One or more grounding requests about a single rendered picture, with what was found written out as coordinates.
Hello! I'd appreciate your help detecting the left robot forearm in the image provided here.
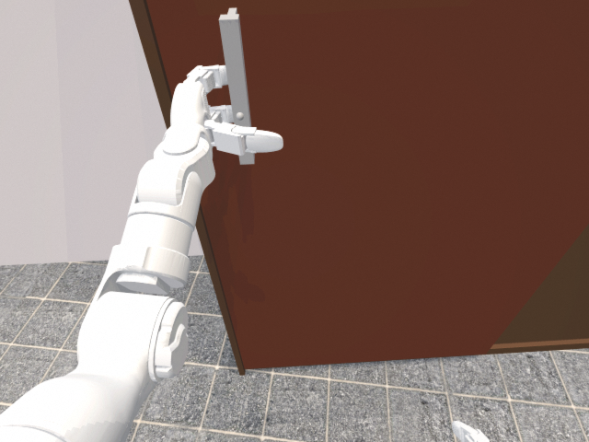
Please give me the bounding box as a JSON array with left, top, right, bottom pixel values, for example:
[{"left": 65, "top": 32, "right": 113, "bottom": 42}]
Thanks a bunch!
[{"left": 77, "top": 122, "right": 215, "bottom": 362}]

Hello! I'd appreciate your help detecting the handle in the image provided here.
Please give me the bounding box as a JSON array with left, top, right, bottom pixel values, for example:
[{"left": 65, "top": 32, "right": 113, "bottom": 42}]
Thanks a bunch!
[{"left": 219, "top": 8, "right": 255, "bottom": 165}]

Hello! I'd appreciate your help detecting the left robot hand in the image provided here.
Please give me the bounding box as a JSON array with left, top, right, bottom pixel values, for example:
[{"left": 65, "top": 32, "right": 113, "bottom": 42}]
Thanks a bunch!
[{"left": 170, "top": 65, "right": 283, "bottom": 156}]

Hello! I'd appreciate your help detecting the left robot upper arm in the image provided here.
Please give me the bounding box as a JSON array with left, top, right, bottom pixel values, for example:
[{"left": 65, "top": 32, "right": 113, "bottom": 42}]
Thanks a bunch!
[{"left": 0, "top": 291, "right": 189, "bottom": 442}]

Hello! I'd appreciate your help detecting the wardrobe door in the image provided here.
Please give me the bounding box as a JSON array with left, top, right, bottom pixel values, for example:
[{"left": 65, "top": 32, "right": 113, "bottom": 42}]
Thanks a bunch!
[
  {"left": 495, "top": 224, "right": 589, "bottom": 343},
  {"left": 146, "top": 0, "right": 589, "bottom": 369}
]

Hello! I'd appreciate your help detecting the right robot hand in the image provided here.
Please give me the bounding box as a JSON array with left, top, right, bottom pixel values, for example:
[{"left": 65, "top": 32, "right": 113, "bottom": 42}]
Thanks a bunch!
[{"left": 452, "top": 421, "right": 490, "bottom": 442}]

